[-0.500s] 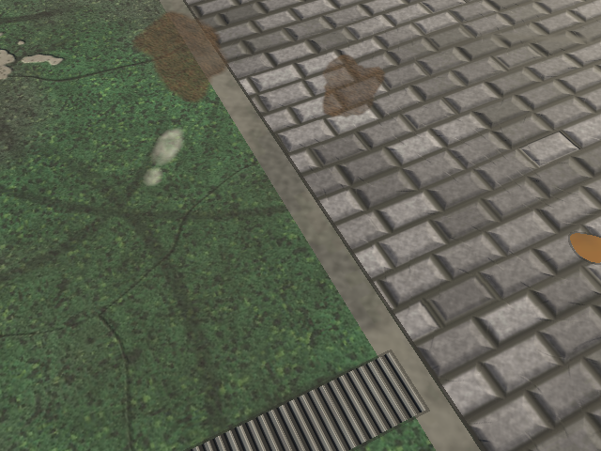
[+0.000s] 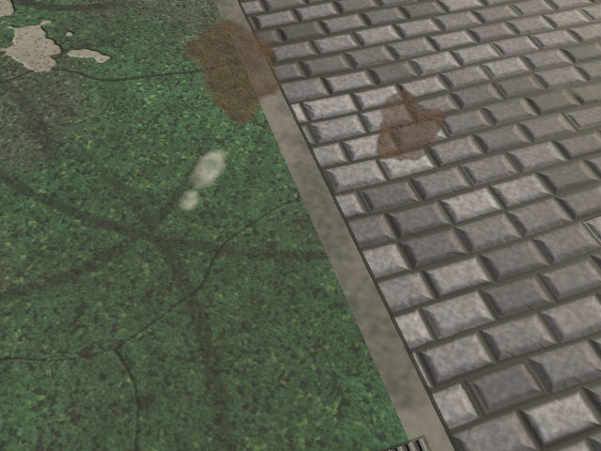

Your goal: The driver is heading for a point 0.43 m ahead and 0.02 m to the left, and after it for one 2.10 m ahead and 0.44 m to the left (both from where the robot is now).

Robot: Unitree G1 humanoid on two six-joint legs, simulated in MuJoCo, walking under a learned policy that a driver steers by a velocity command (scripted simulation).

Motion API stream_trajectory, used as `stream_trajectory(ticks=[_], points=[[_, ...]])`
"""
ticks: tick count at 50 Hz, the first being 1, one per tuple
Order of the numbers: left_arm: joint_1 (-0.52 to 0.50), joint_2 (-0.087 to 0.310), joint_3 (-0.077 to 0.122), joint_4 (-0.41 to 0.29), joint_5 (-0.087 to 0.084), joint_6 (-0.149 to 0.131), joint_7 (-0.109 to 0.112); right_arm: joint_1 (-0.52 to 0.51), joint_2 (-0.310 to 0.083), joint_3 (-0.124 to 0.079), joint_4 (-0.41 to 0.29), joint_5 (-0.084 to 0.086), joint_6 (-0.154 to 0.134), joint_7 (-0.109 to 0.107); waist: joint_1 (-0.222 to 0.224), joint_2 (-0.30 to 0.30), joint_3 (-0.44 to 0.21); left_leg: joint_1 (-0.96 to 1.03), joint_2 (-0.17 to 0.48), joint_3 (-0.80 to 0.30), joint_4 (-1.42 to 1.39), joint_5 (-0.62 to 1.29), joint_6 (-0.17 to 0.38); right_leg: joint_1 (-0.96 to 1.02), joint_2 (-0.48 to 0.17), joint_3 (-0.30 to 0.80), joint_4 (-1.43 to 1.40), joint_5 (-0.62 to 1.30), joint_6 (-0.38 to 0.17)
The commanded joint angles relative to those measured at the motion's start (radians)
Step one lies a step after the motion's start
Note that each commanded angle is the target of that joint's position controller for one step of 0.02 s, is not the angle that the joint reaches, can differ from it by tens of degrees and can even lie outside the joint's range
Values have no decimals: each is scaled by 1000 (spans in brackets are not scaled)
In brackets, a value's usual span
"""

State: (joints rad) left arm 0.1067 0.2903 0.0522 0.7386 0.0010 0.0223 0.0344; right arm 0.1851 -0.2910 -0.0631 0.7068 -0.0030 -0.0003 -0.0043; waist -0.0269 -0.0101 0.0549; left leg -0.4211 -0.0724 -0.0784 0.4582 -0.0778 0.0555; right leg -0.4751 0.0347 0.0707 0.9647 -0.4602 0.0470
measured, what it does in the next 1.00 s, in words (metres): walks ahead: right foot, then left foot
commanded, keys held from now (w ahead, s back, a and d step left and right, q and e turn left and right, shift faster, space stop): q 0.32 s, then no key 0.30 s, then e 0.02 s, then w+e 0.36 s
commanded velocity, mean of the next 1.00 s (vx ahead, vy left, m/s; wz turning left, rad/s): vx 0.10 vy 0.00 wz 0.18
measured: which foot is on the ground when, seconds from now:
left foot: down 0.00-0.20, up 0.22-0.56, down 0.58-1.00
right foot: up 0.00-0.16, down 0.18-0.58, up 0.60-1.00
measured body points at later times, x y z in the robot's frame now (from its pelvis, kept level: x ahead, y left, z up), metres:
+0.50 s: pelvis +0.03 -0.04 +0.01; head +0.07 -0.04 +0.46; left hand +0.07 +0.26 -0.09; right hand +0.26 -0.26 -0.10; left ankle -0.01 +0.10 -0.69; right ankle +0.06 -0.16 -0.73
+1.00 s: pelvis +0.10 -0.04 +0.00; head +0.12 -0.06 +0.45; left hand +0.18 +0.27 -0.09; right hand +0.22 -0.31 -0.13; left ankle -0.01 +0.09 -0.73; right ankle +0.17 -0.14 -0.73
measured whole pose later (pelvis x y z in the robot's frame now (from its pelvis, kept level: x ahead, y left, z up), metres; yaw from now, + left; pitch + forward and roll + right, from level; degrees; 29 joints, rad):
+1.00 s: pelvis +0.10 -0.04 +0.00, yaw +9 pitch +1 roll +3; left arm 0.22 0.31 0.06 0.78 -0.02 -0.02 -0.03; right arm 0.28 -0.31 -0.09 0.80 0.02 -0.04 0.00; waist -0.03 0.01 0.00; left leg -0.05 0.04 0.12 0.36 -0.33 -0.03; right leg -0.42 -0.08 -0.05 0.66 -0.28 -0.03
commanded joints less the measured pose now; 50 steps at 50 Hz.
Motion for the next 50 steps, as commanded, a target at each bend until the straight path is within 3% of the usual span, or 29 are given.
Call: stream_trajectory(ticks=[1, 6, 8, 9, 10, 11, 12, 13, 15, 17, 20, 22, 25, 27, 28, 29, 30, 31, 32, 33, 34, 35, 36, 37, 38, 40, 44, 47, 50], points=[[77, 73, 22, -34, -1, -9, 7, -24, -177, -54, -85, 4, 5, -21, 28, 151, -194, 148, 213, -298, -164, -53, 162, 58, 5, 5, -141, 67, 20], [71, 85, 31, -36, -5, -29, -6, -37, -178, -60, -103, 11, 29, -28, 16, 169, -180, 135, 203, -377, -157, -173, 139, 118, 11, 13, -306, 129, 6], [116, 85, 37, -21, -7, -42, -15, -57, -173, -59, -111, 20, 42, -31, 46, 169, -169, 103, 174, -379, -123, -189, 107, 208, 14, -11, -470, 217, -20], [143, 106, 46, -14, -2, -45, -16, -45, -158, -55, -111, 24, 46, -33, 54, 149, -164, 57, 137, -356, -82, -230, 73, 282, -28, 7, -554, 254, -44], [171, 177, 62, -20, 17, -43, -10, -22, -113, -42, -117, 18, 47, -31, 45, 10, -169, -51, 63, -266, 91, -375, 18, 366, -222, 176, -639, 216, -114], [131, 244, 77, -22, 49, -36, -9, -46, -104, -45, -155, 25, 36, -27, 16, -295, -100, -208, -87, -48, 323, -492, -33, 299, -389, 426, -726, 302, -256], [64, 188, 62, -61, 60, -43, -5, -10, -176, -67, -131, 5, 25, -24, 10, -226, -99, -199, -17, -87, 541, -491, -67, 263, -429, 434, -714, 378, -303], [9, 139, 49, -80, 45, -46, 3, 26, -198, -80, -101, 13, 28, -20, -15, -146, -100, -192, -11, -83, 631, -434, -78, 260, -380, 327, -682, 429, -268], [-20, 110, 39, -88, 11, -45, 9, 61, -157, -74, -69, 11, 49, -25, -12, -100, -86, -228, 6, -59, 739, -344, -116, 306, -304, 187, -644, 483, -219], [22, 110, 36, -78, 10, -37, 14, 22, -113, -57, -89, 20, 55, -21, 18, -110, -74, -230, 19, -17, 727, -310, -141, 322, -269, 105, -641, 558, -231], [96, 134, 44, -58, 13, -23, 15, -56, -78, -37, -131, 22, 47, -17, 69, -148, -102, -211, 42, 4, 555, -320, -160, 429, -284, 88, -620, 626, -261], [85, 158, 52, -57, 6, -18, 9, -66, -62, -24, -141, 15, 44, -10, 72, -168, -121, -106, 62, 36, 422, -351, -153, 414, -293, 66, -609, 652, -266], [85, 177, 56, -46, -8, -15, -6, -55, -79, -24, -136, 17, 45, -4, 74, -192, -126, 30, 55, 88, 242, -332, -132, 382, -303, 64, -591, 686, -271], [68, 167, 50, -35, -25, -14, -11, 0, -73, -24, -107, 14, 45, 0, 36, -174, -119, 154, 42, 115, -1, -159, -93, 352, -284, 47, -544, 675, -243], [99, 146, 41, -15, -32, -18, -12, 16, -82, -25, -97, 9, 44, 0, 26, -150, -113, 250, 46, 100, -142, -29, -62, 307, -263, 32, -523, 624, -197], [138, 112, 28, -3, -10, -30, -18, 30, -124, -31, -102, 5, 45, -7, 39, -68, -161, 406, 136, -12, -136, 144, -32, 221, -223, -6, -468, 488, -120], [164, 48, 4, -20, 43, -47, -34, 33, -204, -42, -116, -8, 52, -22, 80, 192, -209, 529, 339, -216, -52, 511, 55, 68, -127, -99, -318, 114, -30], [87, 55, 4, -39, 28, -47, -26, -6, -125, -19, -107, -25, 42, -12, 37, 242, -198, 378, 393, -251, -79, 393, 185, 72, -105, -68, -306, -80, 7], [68, 90, 9, -29, 14, -41, -23, -48, -66, -1, -106, -34, 25, -3, 38, 178, -160, 334, 344, -208, -105, 270, 182, 102, -123, -49, -287, -63, 20], [68, 84, 10, -18, 5, -36, -24, -49, -61, -2, -85, -30, 13, -4, 36, 186, -158, 343, 299, -170, -125, 69, 143, 92, -107, -72, -303, -2, 19], [61, 102, 16, -5, 1, -28, -22, -17, -116, -19, -73, -17, 8, -5, 3, 200, -129, 346, 288, -177, -164, -143, 132, 54, -84, -100, -255, 13, 20], [39, 134, 25, -15, -2, -23, -20, 27, -170, -37, -52, -7, 5, -9, -32, 215, -80, 340, 330, -241, -222, -319, 152, -25, -88, -88, -139, -14, 17], [38, 149, 34, -19, -17, -22, -23, 53, -182, -40, -36, -5, 1, -14, -35, 204, -33, 324, 360, -281, -264, -446, 165, -97, -97, -68, -40, -44, 3], [48, 145, 39, -17, -31, -24, -25, 62, -165, -38, -26, 1, -7, -18, -30, 194, 4, 330, 371, -291, -293, -511, 167, -158, -106, -45, 6, -34, -14], [48, 132, 39, -15, -38, -29, -25, 64, -144, -35, -18, 6, -18, -23, -27, 184, 27, 353, 375, -281, -313, -521, 161, -209, -115, -23, 15, -3, -29], [38, 103, 35, -12, -32, -44, -28, 48, -117, -32, -10, 7, -39, -27, -21, 147, 33, 388, 366, -214, -330, -431, 144, -235, -128, -12, -25, 72, -44], [41, 62, 18, -12, -22, -58, -53, 3, -138, -48, -7, 9, -62, -15, -6, 118, -14, 331, 340, -46, -323, -267, 128, -78, -139, -69, -187, 157, -50], [52, 83, 18, -24, -26, -52, -66, 12, -169, -62, 8, 26, -63, 2, 2, 119, -8, 277, 354, 2, -304, -300, 127, 23, -125, -110, -264, 170, -67], [177, 100, 31, 12, -26, -47, -66, -9, -154, -59, 15, 33, -56, 8, 73, 67, -16, 163, 327, 91, -155, -333, 83, 232, -64, -184, -343, 197, -110]])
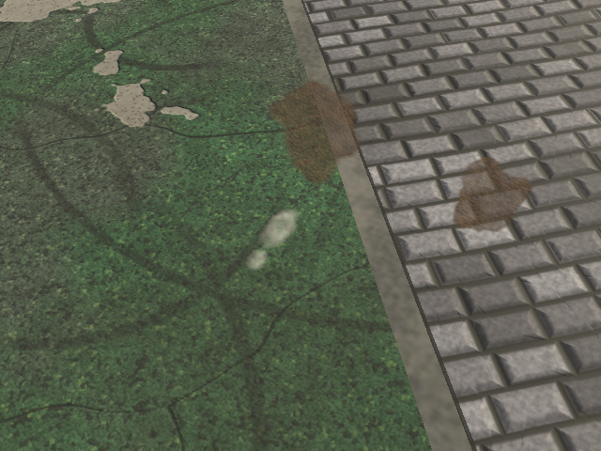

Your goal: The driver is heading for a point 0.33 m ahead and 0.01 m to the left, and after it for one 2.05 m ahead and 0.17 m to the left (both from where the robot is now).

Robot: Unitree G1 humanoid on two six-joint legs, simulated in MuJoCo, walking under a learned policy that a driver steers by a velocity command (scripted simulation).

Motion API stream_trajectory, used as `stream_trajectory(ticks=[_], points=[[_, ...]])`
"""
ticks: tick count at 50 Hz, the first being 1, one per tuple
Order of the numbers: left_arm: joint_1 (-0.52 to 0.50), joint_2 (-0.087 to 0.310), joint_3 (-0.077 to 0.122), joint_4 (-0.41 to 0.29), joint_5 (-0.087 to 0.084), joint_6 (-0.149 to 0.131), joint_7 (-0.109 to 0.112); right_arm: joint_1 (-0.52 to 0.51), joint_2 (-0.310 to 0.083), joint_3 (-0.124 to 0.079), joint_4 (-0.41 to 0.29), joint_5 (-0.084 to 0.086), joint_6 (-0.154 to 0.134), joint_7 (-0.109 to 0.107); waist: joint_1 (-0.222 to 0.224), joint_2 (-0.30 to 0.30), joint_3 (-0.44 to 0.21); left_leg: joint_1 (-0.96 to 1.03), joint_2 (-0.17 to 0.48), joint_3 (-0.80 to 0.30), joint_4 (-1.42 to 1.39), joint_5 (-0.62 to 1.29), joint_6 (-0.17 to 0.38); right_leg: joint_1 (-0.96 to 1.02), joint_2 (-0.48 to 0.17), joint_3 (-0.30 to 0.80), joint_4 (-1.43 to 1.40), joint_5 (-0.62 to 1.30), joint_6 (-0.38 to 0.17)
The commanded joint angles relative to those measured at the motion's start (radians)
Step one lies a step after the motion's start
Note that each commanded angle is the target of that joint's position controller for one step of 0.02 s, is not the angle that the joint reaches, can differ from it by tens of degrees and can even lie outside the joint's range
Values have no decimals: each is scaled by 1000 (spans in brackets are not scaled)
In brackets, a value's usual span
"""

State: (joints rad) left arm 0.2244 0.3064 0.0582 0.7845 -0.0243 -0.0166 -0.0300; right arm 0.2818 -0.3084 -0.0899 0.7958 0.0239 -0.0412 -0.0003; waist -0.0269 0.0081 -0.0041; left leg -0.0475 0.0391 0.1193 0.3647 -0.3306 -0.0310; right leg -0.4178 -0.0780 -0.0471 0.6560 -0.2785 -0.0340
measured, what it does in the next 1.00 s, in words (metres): walks ahead, turning left: right foot, then left foot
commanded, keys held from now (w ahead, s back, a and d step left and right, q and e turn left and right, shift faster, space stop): w+e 0.12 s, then w+q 0.12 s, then q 0.74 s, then no key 0.02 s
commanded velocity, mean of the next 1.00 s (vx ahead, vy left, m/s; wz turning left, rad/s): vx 0.21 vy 0.00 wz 0.22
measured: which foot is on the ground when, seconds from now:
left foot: down 0.00-0.04, up 0.06-0.48, down 0.50-0.94, up 0.96-1.00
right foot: up 0.00-0.00, down 0.02-0.50, up 0.52-0.92, down 0.94-1.00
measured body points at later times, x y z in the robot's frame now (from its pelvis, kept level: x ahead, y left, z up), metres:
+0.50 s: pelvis +0.23 -0.05 -0.01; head +0.26 -0.06 +0.44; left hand +0.29 +0.24 -0.12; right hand +0.43 -0.29 -0.11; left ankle +0.39 +0.03 -0.73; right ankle +0.06 -0.11 -0.73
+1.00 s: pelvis +0.36 -0.10 +0.00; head +0.39 -0.11 +0.44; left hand +0.41 +0.20 -0.09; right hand +0.59 -0.33 -0.10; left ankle +0.37 +0.02 -0.71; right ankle +0.43 -0.22 -0.73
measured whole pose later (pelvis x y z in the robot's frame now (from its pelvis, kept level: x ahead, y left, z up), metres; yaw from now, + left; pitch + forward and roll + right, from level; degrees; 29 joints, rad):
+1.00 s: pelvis +0.36 -0.10 +0.00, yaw +17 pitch +2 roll +1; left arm 0.22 0.28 0.05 0.66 0.04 -0.02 0.03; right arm 0.15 -0.32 -0.08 0.65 0.01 0.04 -0.02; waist -0.01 0.04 0.02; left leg -0.50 -0.14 -0.17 0.82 -0.43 0.00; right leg -0.37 0.00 0.06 0.57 -0.23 0.01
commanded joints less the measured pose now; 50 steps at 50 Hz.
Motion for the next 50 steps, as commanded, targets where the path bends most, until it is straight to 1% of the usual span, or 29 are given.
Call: stream_trajectory(ticks=[1, 2, 3, 4, 5, 6, 7, 9, 12, 14, 17, 21, 24, 25, 26, 27, 28, 29, 30, 31, 33, 35, 38, 43, 46, 47, 48, 49, 50], points=[[169, 125, 49, -5, -8, -7, 6, -99, -101, -19, -74, -10, -15, 4, 120, -1, 2, -274, 169, -44, 120, 6, 133, 318, 80, -54, -61, -14, -60], [300, 235, 84, 11, -13, -9, 21, -122, -30, 7, -103, -39, -21, 5, 165, -247, -29, -442, 65, 66, 539, -10, 45, 455, -92, 260, -217, -89, -144], [312, 315, 86, -20, 5, -31, 10, -158, -1, 18, -180, -30, -43, 2, 136, -405, -89, -756, -113, -85, 819, -262, 9, 588, -265, 855, -468, -377, -324], [254, 228, 61, -47, 13, -53, 2, -179, -92, 2, -166, 8, -67, 10, 140, -220, -56, -848, -30, -199, 914, -203, 40, 577, -297, 836, -505, -438, -315], [213, 179, 46, -62, 18, -65, 0, -190, -118, -4, -164, 21, -82, 18, 118, -171, -11, -855, 9, -202, 892, -107, 74, 523, -270, 740, -483, -385, -282], [166, 151, 37, -76, 16, -67, 0, -170, -113, -4, -144, 3, -87, 15, 86, -80, 18, -814, 44, -200, 836, -25, 79, 461, -226, 634, -463, -274, -247], [119, 126, 27, -86, 16, -63, 6, -153, -111, -7, -126, -19, -85, 13, 61, -63, 28, -767, 72, -198, 751, 47, 74, 411, -193, 527, -460, -152, -218], [94, 113, 18, -99, 29, -63, 18, -123, -94, -6, -96, -19, -64, 22, 45, -100, 22, -687, 80, -169, 685, 159, 54, 364, -140, 381, -489, 48, -188], [130, 118, 18, -80, 27, -69, 31, -156, -64, 3, -97, -17, -41, 22, 56, -70, 30, -710, 73, -142, 582, 297, 22, 380, -113, 229, -507, 320, -164], [112, 113, 13, -75, 33, -64, 43, -192, -38, 15, -109, -17, -43, 26, 58, -68, 49, -648, 50, -112, 439, 390, 16, 337, -67, 106, -500, 530, -122], [147, 120, 14, -45, 37, -58, 61, -289, 3, 34, -136, -16, -53, 46, 100, -72, 64, -520, 6, -63, 260, 547, 22, 287, -46, 12, -498, 600, -73], [128, 138, 24, -29, 34, -41, 70, -293, -35, 26, -153, -9, -54, 74, 86, -78, 57, -514, -39, -80, 166, 488, 59, 412, -99, -10, -411, 708, -69], [81, 154, 35, -56, 30, -11, 92, -110, -108, -7, -120, -23, -56, 81, -3, -111, -59, -380, -117, -41, 157, 343, 102, 505, -101, -15, -128, 1037, -46], [51, 153, 33, -73, 31, -5, 93, 3, -137, -22, -99, -23, -58, 69, -67, -83, -114, -222, -123, -59, 74, 436, 132, 443, -62, -42, 76, 994, -15], [92, 108, 15, -104, 55, -13, 85, 82, -204, -33, -110, -34, -54, 50, -68, 80, -240, 92, 74, -303, 138, 775, 230, 196, 15, -50, 408, 519, 34], [244, 9, -15, -118, 68, -22, 64, 39, -243, -28, -135, -45, -53, 45, 41, 248, -392, 417, 344, -757, 174, 972, 472, -183, 205, 76, 772, -450, 114], [189, 119, 1, -101, 37, -32, 44, 21, -186, -26, -157, -31, -34, 35, -32, 101, -468, 357, 309, -773, 66, 671, 465, -202, 161, 209, 844, -359, 94], [78, 145, 9, -139, 9, -32, 40, -58, -151, -16, -180, -19, -19, 24, -30, 59, -298, 201, 258, -662, 11, 474, 412, -255, 119, 191, 803, -279, 79], [36, 142, 9, -150, 17, -26, 47, -111, -117, -4, -187, -8, -3, 14, -2, -41, -180, 28, 219, -594, -42, 336, 363, -256, 82, 167, 731, -211, 77], [12, 142, 12, -160, 30, -12, 56, -143, -107, 1, -198, -8, 8, 7, 19, -47, -103, -123, 186, -557, -78, 269, 340, -220, 59, 160, 657, -172, 82], [54, 110, 8, -162, 38, 6, 62, -169, -119, -6, -202, -28, 18, 5, 65, 32, -46, -308, 108, -481, -112, 256, 316, -109, 48, 139, 499, -147, 90], [75, 73, -2, -155, 45, 5, 74, -156, -139, -17, -197, -32, 20, 0, 65, 66, -77, -334, 84, -431, -81, 434, 316, -65, 62, 113, 372, -146, 114], [54, 73, -3, -156, 42, 7, 82, -151, -163, -29, -197, -18, 39, -15, 46, 75, -152, -312, 69, -436, -45, 361, 289, -30, 69, 125, 261, -47, 134], [-17, 75, 5, -185, 27, -7, 70, -152, -155, -29, -204, -13, 73, -24, 12, 140, -129, -289, 52, -530, -14, 127, 240, 2, 94, 135, 74, -18, 122], [40, 86, 22, -171, 25, -29, 58, -153, -128, -19, -208, -1, 86, -26, 53, 147, -126, -283, 13, -554, 91, 166, 177, 157, 88, 123, -227, 97, 76], [63, 156, 41, -177, 41, -28, 63, -114, -79, -5, -210, -5, 86, -26, 39, 30, -144, -367, -50, -482, 236, -10, 118, 264, -92, 265, -299, 112, 11], [26, 242, 64, -175, 76, -12, 64, -116, -55, -2, -247, -5, 75, -22, -7, -298, -71, -586, -210, -260, 427, -235, 58, 271, -286, 526, -360, 269, -146], [6, 186, 53, -201, 88, -14, 65, -99, -141, -26, -233, -23, 60, -18, 15, -285, -95, -602, -145, -265, 680, -287, 15, 249, -354, 597, -358, 341, -231], [-23, 132, 37, -215, 78, -14, 70, -85, -172, -41, -206, -11, 62, -16, 12, -190, -90, -591, -132, -276, 782, -231, 0, 233, -302, 500, -328, 369, -213]])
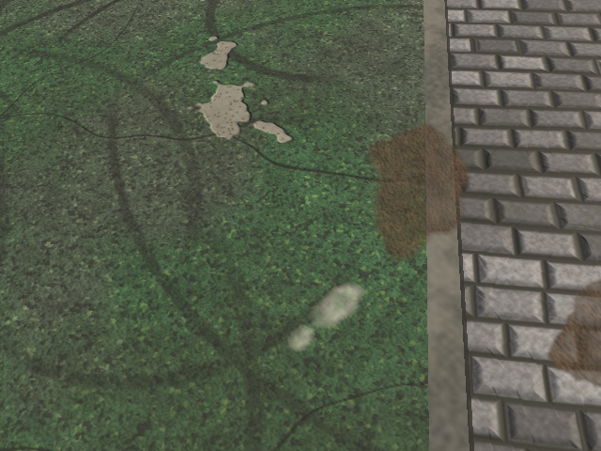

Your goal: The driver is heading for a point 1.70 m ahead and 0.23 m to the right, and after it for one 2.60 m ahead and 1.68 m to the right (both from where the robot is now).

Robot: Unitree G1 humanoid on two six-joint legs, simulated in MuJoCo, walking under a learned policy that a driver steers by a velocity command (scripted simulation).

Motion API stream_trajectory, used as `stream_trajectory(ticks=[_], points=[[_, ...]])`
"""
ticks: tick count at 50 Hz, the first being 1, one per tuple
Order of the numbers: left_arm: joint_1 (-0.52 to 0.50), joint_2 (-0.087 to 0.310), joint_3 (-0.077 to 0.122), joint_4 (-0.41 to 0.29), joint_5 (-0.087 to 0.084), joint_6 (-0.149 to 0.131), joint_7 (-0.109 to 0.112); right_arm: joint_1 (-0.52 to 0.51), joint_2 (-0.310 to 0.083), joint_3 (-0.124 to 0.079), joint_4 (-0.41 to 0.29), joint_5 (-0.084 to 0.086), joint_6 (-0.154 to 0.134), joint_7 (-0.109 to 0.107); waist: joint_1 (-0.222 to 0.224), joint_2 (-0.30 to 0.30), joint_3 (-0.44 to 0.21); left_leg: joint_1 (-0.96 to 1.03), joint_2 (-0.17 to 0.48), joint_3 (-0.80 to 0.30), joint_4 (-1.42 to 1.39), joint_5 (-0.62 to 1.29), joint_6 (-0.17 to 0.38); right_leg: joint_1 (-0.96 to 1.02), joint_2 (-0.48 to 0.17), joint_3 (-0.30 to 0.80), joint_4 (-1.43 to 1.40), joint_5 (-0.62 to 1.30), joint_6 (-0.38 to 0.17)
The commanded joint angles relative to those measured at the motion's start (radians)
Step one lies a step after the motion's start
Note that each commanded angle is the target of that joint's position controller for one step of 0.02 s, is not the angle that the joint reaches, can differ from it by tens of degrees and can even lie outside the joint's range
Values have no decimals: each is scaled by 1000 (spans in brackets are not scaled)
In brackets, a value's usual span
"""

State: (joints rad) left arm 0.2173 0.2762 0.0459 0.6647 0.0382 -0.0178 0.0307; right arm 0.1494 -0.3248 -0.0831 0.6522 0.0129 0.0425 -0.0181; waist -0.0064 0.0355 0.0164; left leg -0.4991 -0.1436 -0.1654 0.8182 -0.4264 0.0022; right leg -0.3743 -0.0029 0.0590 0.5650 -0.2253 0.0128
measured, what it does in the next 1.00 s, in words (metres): steps on the spot, turning right: left foot, then right foot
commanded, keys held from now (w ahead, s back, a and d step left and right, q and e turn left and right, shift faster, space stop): no key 0.18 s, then e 0.72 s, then no key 0.10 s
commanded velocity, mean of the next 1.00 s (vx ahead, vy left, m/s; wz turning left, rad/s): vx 0.01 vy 0.00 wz -0.22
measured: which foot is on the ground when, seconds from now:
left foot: up 0.00-0.26, down 0.28-0.60, up 0.62-1.00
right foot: down 0.00-0.32, up 0.34-0.58, down 0.60-1.00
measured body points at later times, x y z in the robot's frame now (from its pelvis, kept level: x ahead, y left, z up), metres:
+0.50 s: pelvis +0.01 +0.00 +0.00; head +0.03 +0.00 +0.45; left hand +0.13 +0.28 -0.11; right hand +0.16 -0.26 -0.10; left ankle -0.01 +0.13 -0.73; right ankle +0.00 -0.11 -0.71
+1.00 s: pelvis +0.00 -0.03 +0.01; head +0.03 -0.06 +0.46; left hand +0.24 +0.20 -0.06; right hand +0.07 -0.34 -0.10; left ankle +0.07 +0.14 -0.69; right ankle +0.00 -0.11 -0.73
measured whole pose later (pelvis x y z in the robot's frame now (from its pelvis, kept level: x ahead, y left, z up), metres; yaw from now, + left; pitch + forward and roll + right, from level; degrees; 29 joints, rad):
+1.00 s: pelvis +0.00 -0.03 +0.01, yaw -18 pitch +2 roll +2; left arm 0.19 0.30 0.06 0.58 0.00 0.03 0.03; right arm 0.11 -0.30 -0.09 0.75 0.01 0.02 -0.04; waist 0.02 0.01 0.05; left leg -0.44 -0.01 -0.10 0.82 -0.35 -0.10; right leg -0.29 0.10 0.15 0.47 -0.19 -0.07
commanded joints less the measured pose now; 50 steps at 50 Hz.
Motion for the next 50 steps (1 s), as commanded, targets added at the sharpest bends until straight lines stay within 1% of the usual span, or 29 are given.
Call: stream_trajectory(ticks=[1, 2, 3, 5, 9, 11, 13, 14, 15, 16, 17, 18, 20, 22, 25, 27, 29, 30, 31, 32, 33, 34, 35, 36, 37, 39, 44, 47, 50], points=[[-47, 139, 44, -96, -2, -12, 9, 69, -137, -48, -34, 3, -10, -4, -22, -158, -93, -133, 57, 21, 377, -86, -54, 187, -304, 287, -211, 330, -216], [-58, 129, 41, -93, -19, -10, 10, 75, -115, -43, -25, -2, 1, -11, -19, -148, -85, -146, 58, 26, 419, -44, -70, 200, -271, 233, -195, 357, -195], [-56, 124, 36, -89, -25, -7, 11, 72, -82, -33, -25, 0, 8, -11, -15, -148, -78, -134, 57, 35, 423, -24, -82, 194, -249, 185, -192, 408, -194], [-38, 123, 37, -77, -22, 2, 10, 33, -45, -17, -42, 6, 10, -11, 4, -179, -77, -106, 59, 75, 328, 4, -98, 218, -217, 122, -195, 433, -201], [-27, 139, 46, -58, -29, 15, 8, -21, -3, 8, -64, 0, 6, 1, 34, -248, -116, 63, 115, 131, 14, -29, -95, 248, -230, 99, -178, 430, -220], [-8, 124, 38, -38, -39, 17, -2, -11, 3, 12, -50, -3, 4, 6, 38, -260, -109, 172, 121, 152, -169, 17, -81, 220, -221, 123, -171, 402, -222], [0, 106, 28, -19, -59, 14, -12, 50, 5, 9, -10, -12, -1, 11, -2, -227, -72, 341, 106, 174, -492, 274, -41, 144, -184, 120, -153, 346, -177], [45, 112, 28, -6, -56, 3, -19, 64, -47, 0, -13, -20, -4, 6, 8, -190, -88, 462, 160, 108, -494, 370, -8, 70, -168, 126, -149, 266, -120], [52, 85, 17, -21, -25, -12, -32, 97, -135, -18, -21, -33, -1, -7, 28, -14, -144, 574, 321, -28, -424, 632, 45, -11, -98, 69, -41, 72, -57], [39, 54, 9, -39, -32, -20, -33, 48, -139, -20, 3, -40, 4, -6, 57, 178, -128, 422, 390, -47, -419, 539, 152, -10, -38, -22, -43, -134, -7], [-14, 107, 19, -37, -30, -16, -29, -13, -76, -8, -22, -38, -3, -3, 29, 136, -80, 351, 367, -37, -451, 413, 171, 26, -37, -35, -5, -117, 21], [-54, 129, 31, -47, -37, -10, -25, -15, -79, -13, -17, -36, -9, -5, 13, 138, -49, 355, 346, -24, -455, 355, 151, -16, -16, -52, 33, -67, 21], [-41, 124, 37, -52, -38, 11, -15, -2, -100, -23, -11, -22, -20, -14, 3, 172, -23, 348, 371, -27, -450, 387, 152, -50, -15, -54, 96, -66, 19], [-19, 106, 40, -59, -46, 21, -20, 1, -88, -22, -14, -18, -25, -24, 2, 183, -26, 354, 427, -42, -428, 529, 191, -81, -15, -63, 212, -208, 9], [-27, 88, 42, -79, -56, 34, -36, -11, -103, -30, -15, -11, -27, -31, -10, 134, -33, 394, 487, -48, -410, 669, 229, -134, -44, -61, 285, -327, 1], [6, 85, 45, -75, -58, 41, -47, -58, -117, -36, -20, 0, -19, -32, 11, 121, -55, 371, 465, 15, -375, 694, 200, -53, -36, -91, 202, -229, -6], [59, 91, 54, -61, -56, 44, -55, -80, -108, -35, -15, 15, -9, -32, 44, 96, -71, 312, 414, 103, -289, 591, 136, 85, 8, -136, 13, -28, -34], [64, 126, 67, -68, -45, 43, -48, -23, -80, -32, 5, 13, -11, -27, 35, -9, -69, 241, 349, 179, -160, 405, 68, 171, -4, -52, -101, 158, -68], [79, 271, 100, -99, -42, 37, -31, -2, -18, -13, -27, -36, -15, -25, 2, -337, -79, -24, 203, 291, 155, -35, -56, 324, -262, 348, -172, 557, -192], [127, 254, 85, -109, -10, 19, -44, -111, -30, -11, -60, -33, -21, -30, 78, -336, -130, -126, 107, 129, 342, -298, -66, 313, -384, 541, -225, 615, -369], [105, 227, 74, -114, -4, -1, -51, -113, -63, -21, -54, -16, -21, -31, 69, -210, -116, -158, 134, 74, 442, -263, -61, 321, -359, 472, -219, 571, -369], [59, 210, 70, -113, -18, -10, -46, -98, -73, -25, -37, -11, -20, -31, 42, -142, -95, -171, 154, 67, 452, -176, -53, 311, -307, 388, -198, 513, -318], [22, 201, 68, -117, -35, -7, -38, -84, -78, -29, -17, -16, -20, -35, 27, -87, -88, -178, 169, 63, 416, -97, -54, 307, -264, 338, -194, 458, -270], [-6, 194, 62, -121, -47, -1, -28, -77, -85, -33, -11, -19, -19, -38, 13, -96, -88, -153, 176, 58, 383, -35, -60, 291, -235, 307, -197, 449, -245], [-13, 189, 58, -125, -49, 6, -21, -62, -75, -31, -1, -16, -20, -35, 4, -116, -97, -115, 161, 69, 384, 9, -71, 271, -207, 285, -204, 455, -237], [-11, 181, 55, -132, -45, 14, -10, -45, -59, -27, 12, -8, -22, -29, 5, -131, -113, -97, 144, 75, 340, 57, -86, 285, -186, 267, -213, 427, -236], [-5, 196, 65, -139, -46, 30, 5, -86, -52, -23, 11, -8, -30, -29, 27, -159, -88, -83, 130, 58, 122, 90, -109, 284, -165, 326, -232, 216, -234], [-27, 192, 64, -147, -38, 38, 6, -75, -56, -22, 24, -5, -38, -22, 32, -178, -81, -19, 134, 62, 30, 90, -108, 233, -157, 346, -234, 118, -234], [-38, 183, 59, -145, -31, 44, -3, -69, -57, -18, 26, -4, -49, -12, 43, -188, -82, 64, 138, 78, -38, 66, -96, 190, -155, 366, -217, 127, -242]])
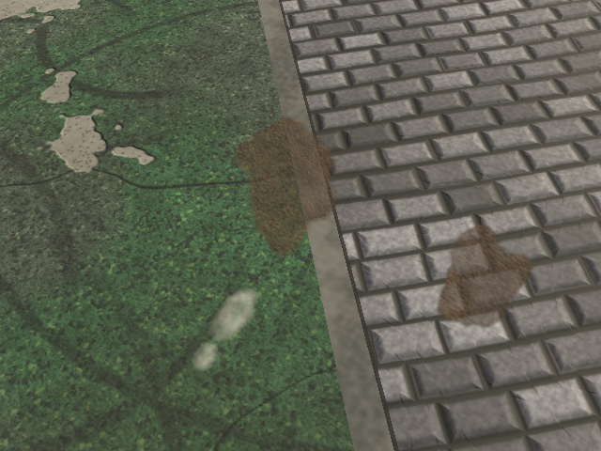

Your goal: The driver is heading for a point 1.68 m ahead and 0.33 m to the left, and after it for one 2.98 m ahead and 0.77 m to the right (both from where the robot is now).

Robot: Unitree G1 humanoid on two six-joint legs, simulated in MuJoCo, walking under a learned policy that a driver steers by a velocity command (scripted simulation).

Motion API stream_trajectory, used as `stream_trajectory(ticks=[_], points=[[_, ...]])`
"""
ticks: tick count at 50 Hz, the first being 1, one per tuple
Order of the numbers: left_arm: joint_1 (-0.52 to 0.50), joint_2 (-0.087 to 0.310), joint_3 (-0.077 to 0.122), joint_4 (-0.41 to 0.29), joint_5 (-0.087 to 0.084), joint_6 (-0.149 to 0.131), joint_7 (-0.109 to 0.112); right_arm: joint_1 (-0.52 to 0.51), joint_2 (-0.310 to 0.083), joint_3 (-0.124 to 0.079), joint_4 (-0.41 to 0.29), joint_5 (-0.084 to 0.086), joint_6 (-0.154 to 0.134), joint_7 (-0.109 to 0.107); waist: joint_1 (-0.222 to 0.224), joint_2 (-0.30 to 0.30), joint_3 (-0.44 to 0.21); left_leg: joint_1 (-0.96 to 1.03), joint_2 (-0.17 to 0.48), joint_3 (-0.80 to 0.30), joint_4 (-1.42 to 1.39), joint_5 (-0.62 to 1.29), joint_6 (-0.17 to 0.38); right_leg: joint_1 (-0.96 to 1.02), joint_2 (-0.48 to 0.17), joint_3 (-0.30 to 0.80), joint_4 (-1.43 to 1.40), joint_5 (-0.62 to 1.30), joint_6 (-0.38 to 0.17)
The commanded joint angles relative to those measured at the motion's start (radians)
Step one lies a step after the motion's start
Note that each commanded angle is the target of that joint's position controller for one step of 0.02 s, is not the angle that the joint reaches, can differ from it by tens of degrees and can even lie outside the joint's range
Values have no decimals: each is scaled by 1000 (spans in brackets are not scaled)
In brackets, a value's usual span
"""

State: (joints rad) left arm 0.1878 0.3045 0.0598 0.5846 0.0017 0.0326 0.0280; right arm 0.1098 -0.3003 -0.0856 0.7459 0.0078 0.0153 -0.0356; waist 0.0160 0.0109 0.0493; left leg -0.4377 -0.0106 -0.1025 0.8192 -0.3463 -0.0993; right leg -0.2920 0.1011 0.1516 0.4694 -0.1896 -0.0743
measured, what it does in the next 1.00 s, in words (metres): steps to the left, turning left: left foot, then left foot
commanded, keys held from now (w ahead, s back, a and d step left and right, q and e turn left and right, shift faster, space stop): q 0.70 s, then w+q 0.04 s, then w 0.06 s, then w+e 0.20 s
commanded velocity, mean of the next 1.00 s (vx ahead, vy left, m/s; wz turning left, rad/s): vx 0.07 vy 0.00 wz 0.27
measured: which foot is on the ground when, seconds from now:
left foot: up 0.00-0.10, down 0.12-0.44, up 0.46-0.72, down 0.74-1.00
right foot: down 0.00-0.72, up 0.74-1.00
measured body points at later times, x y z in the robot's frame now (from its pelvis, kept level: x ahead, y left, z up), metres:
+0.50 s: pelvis +0.01 +0.03 -0.01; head +0.03 +0.04 +0.44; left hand +0.09 +0.34 -0.10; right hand +0.22 -0.22 -0.10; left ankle -0.01 +0.15 -0.72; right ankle +0.03 -0.07 -0.74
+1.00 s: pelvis +0.04 +0.11 +0.01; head +0.04 +0.14 +0.46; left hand +0.07 +0.43 -0.10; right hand +0.21 -0.11 -0.09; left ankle -0.03 +0.17 -0.74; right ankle +0.17 -0.02 -0.67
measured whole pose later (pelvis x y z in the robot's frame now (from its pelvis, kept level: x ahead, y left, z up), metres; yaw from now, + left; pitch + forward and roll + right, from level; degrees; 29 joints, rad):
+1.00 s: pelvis +0.04 +0.11 +0.01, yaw +20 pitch +2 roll -1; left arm 0.22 0.32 0.09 0.71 -0.02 -0.03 -0.01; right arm 0.34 -0.25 -0.03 0.70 -0.01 -0.05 -0.01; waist -0.03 -0.04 -0.01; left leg -0.10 -0.03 0.00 0.30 -0.23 0.07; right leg -0.62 -0.07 0.02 0.94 -0.11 0.03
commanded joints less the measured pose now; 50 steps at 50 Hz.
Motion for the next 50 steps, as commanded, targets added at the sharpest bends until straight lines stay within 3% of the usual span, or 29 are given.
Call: stream_trajectory(ticks=[1, 3, 5, 6, 7, 8, 10, 13, 17, 20, 21, 23, 24, 25, 26, 28, 30, 32, 34, 35, 36, 37, 38, 39, 40, 42, 45, 47, 50], points=[[-18, 143, 39, -63, 9, -5, -3, -16, -82, -14, -63, 2, -25, 9, 20, -163, -124, 29, 14, 24, -62, -17, 11, 111, -266, 270, -112, 113, -155], [-35, 99, 19, -55, 12, -5, -9, 5, -67, -5, -54, 1, -32, 21, 15, -152, -136, 111, 32, 36, -157, 8, 25, 99, -265, 258, -90, 145, -146], [-35, 43, -6, -25, 10, -11, -16, 44, -24, 13, -36, -11, -42, 36, -23, -122, -126, 274, 34, 52, -421, 216, 53, 45, -225, 205, -78, 103, -91], [19, 40, -8, 0, 22, -22, -20, 37, -53, 13, -42, -24, -44, 38, -1, -80, -119, 329, 69, -3, -442, 319, 78, 21, -188, 166, -60, 37, -43], [78, 54, -3, 7, 45, -33, -22, 21, -134, 1, -63, -28, -44, 34, 57, 52, -117, 336, 172, -122, -430, 498, 132, 2, -106, 83, 21, -99, 8], [89, 46, -2, 5, 47, -39, -22, -25, -132, 6, -53, -25, -43, 33, 96, 144, -102, 216, 195, -156, -438, 368, 207, 64, -65, 3, -8, -126, 55], [-30, 98, 15, -4, 33, -37, -6, -27, -116, 6, -62, -13, -44, 34, 26, 136, -55, 133, 155, -178, -481, 166, 197, 107, -63, -27, 24, -71, 76], [-35, 73, 19, -15, 25, -27, 6, 0, -149, -1, -67, 1, -46, 25, 14, 161, -45, 146, 155, -229, -467, 204, 202, 81, -62, -53, 46, -53, 71], [-12, 51, 29, -14, 15, -42, 1, 18, -152, -10, -96, 11, -19, 8, -4, 113, -80, 165, 132, -271, -404, 268, 222, 70, -63, -85, 60, -35, 67], [8, 68, 46, -14, 12, -46, -7, 8, -142, -14, -129, 17, -3, 5, -9, 16, -90, 99, 62, -226, -310, 236, 186, 117, -114, -48, 8, 18, 30], [18, 85, 53, -15, 14, -45, -7, 9, -132, -13, -139, 19, 0, 6, -11, -47, -90, 50, 21, -174, -241, 191, 157, 145, -167, 5, -35, 42, -5], [33, 129, 65, -15, 22, -45, -4, 31, -108, -10, -149, 13, 4, 15, -15, -222, -94, -80, -52, -25, 0, -79, 91, 208, -403, 222, -129, 222, -158], [33, 117, 58, -28, 24, -50, 4, 22, -138, -23, -152, 11, 5, 21, 3, -220, -102, -135, -23, -3, 230, -279, 65, 209, -505, 290, -140, 357, -241], [21, 106, 51, -34, 21, -54, 10, 26, -156, -36, -149, 15, 10, 26, -6, -130, -98, -156, 1, -15, 367, -291, 50, 191, -517, 261, -131, 416, -255], [-19, 106, 50, -37, 11, -54, 14, 39, -137, -34, -140, 22, 19, 29, -27, -73, -82, -160, 29, -15, 365, -244, 41, 178, -472, 173, -121, 390, -214], [-37, 134, 59, -27, 4, -47, 16, 13, -84, -13, -148, 21, 28, 33, -10, -89, -60, -155, 51, 37, 258, -141, 24, 181, -392, 38, -123, 383, -163], [-41, 146, 64, -20, 7, -31, 16, 0, -64, 0, -168, 21, 29, 46, 3, -133, -88, -61, 51, 93, 131, -111, 19, 168, -352, -59, -106, 409, -149], [-31, 160, 70, -12, -1, -21, 12, -3, -78, -1, -186, 24, 29, 58, 15, -168, -122, 14, 42, 129, -1, -85, 29, 182, -365, -93, -83, 425, -143], [-27, 169, 72, -3, -20, -18, 7, 41, -96, -11, -183, 23, 32, 64, -6, -167, -142, 94, 17, 172, -160, 16, 55, 183, -379, -115, -32, 382, -118], [-30, 161, 70, 2, -32, -20, 6, 83, -101, -18, -171, 19, 34, 62, -28, -154, -147, 172, -10, 196, -275, 109, 80, 149, -367, -145, 19, 317, -84], [28, 131, 63, 26, -29, -25, 1, 133, -126, -31, -157, 15, 35, 51, -33, -93, -156, 293, -29, 166, -360, 172, 114, 57, -330, -199, 104, 113, -23], [42, 67, 45, 17, 9, -28, -7, 191, -221, -58, -161, 21, 31, 37, -31, 142, -138, 457, 155, -132, -430, 291, 200, -205, -231, -302, 371, -260, 74], [-55, 47, 29, -59, 26, -40, -4, 227, -310, -69, -183, -5, 5, 40, -67, 291, -153, 470, 390, -557, -513, 137, 438, -475, -85, -202, 608, -524, 119], [-114, 98, 42, -66, -9, -56, -6, 245, -248, -52, -176, -20, -24, 47, -119, 175, -165, 456, 397, -593, -590, -127, 479, -521, -121, -81, 702, -475, 106], [-120, 127, 50, -57, -28, -64, -15, 218, -187, -29, -159, -15, -42, 45, -89, 155, -93, 422, 353, -518, -613, -305, 420, -547, -155, -71, 690, -364, 83], [-80, 130, 56, -6, -9, -70, -16, 149, -123, -2, -151, -1, -51, 32, -53, 131, -39, 381, 276, -368, -622, -257, 330, -518, -193, -91, 615, -179, 85], [-43, 96, 46, 37, -14, -81, -33, 166, -122, 5, -136, -21, -70, 23, -44, 112, -36, 361, 225, -218, -662, -84, 302, -462, -189, -118, 579, 23, 98], [-55, 81, 38, 45, -17, -85, -36, 194, -122, 5, -118, -21, -86, 22, -57, 79, -25, 391, 228, -154, -679, 10, 296, -477, -192, -112, 509, 92, 104], [-78, 64, 28, 43, -23, -86, -40, 218, -131, 2, -91, -19, -96, 24, -76, 84, -1, 418, 237, -81, -704, 79, 291, -485, -187, -96, 396, 144, 116]])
